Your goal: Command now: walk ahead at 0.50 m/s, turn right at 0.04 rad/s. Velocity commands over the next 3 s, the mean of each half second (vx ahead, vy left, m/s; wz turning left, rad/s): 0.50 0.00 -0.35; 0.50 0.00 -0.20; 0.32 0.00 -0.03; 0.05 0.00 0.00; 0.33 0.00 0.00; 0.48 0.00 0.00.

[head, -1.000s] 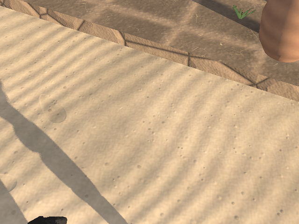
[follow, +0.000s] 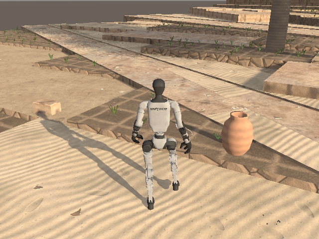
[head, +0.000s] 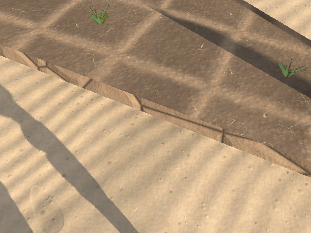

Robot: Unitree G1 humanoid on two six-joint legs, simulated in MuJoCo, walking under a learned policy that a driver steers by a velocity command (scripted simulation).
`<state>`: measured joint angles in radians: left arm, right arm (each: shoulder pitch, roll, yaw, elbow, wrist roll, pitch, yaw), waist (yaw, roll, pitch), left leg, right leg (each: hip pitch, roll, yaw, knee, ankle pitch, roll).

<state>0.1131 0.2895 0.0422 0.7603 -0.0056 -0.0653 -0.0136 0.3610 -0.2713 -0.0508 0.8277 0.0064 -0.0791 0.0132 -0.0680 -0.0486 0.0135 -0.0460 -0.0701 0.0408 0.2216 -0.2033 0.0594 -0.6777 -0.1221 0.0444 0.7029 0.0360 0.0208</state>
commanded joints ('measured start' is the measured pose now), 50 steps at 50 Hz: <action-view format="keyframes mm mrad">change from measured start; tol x32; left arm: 1 -106 42 3 -84 -9 -20 -15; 35 397 65 33 -15 10 -1 6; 50 -84 16 -16 -44 40 24 -31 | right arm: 1 3 -181 -42 -35 7 -6 -9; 28 -349 -88 13 -191 -48 36 17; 50 69 -118 -10 73 -20 -13 -1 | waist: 1 -5 100 46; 11 158 -182 -389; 22 93 -10 -6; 35 17 360 -255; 50 12 145 50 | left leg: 1 -34 271 -111 -86 213 145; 8 135 294 5 252 737 55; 12 -739 69 -150 1114 -307 -55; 24 -452 118 -25 482 237 -121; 32 -248 84 -32 243 42 -37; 35 270 488 -772 23 -222 165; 50 -3 231 -94 -67 412 107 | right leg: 1 46 30 -30 -109 78 -10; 9 559 116 -38 -181 -78 -165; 11 1087 -214 751 -374 -310 -407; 18 491 -47 307 -502 -33 -312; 30 566 -36 290 -412 6 -190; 33 551 52 215 -74 168 -143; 36 40 189 91 459 -513 -100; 50 132 78 -107 -42 -116 -26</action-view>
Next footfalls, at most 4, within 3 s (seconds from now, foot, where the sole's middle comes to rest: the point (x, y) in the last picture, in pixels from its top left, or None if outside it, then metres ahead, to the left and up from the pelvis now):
0.18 right None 0.28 -0.15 -0.78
0.66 left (150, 216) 0.56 0.00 -0.78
1.16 right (201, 173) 0.76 -0.26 -0.78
1.56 left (166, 157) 0.86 -0.10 -0.78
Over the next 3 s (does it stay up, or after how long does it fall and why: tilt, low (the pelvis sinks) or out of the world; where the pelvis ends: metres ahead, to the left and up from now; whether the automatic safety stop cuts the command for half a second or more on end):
stays up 1.25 -0.23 0.10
